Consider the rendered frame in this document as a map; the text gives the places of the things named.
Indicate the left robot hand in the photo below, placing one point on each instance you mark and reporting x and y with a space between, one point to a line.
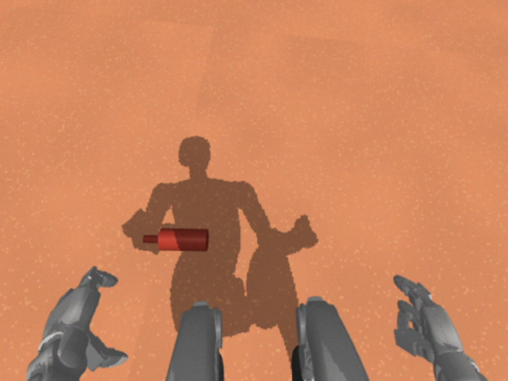
76 309

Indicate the right robot hand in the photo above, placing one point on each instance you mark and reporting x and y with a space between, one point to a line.
434 332

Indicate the left robot arm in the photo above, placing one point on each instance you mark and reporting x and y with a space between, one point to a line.
61 356

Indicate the bottle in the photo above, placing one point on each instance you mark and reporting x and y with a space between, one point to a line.
180 239

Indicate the right robot arm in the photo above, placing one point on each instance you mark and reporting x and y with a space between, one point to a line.
454 366

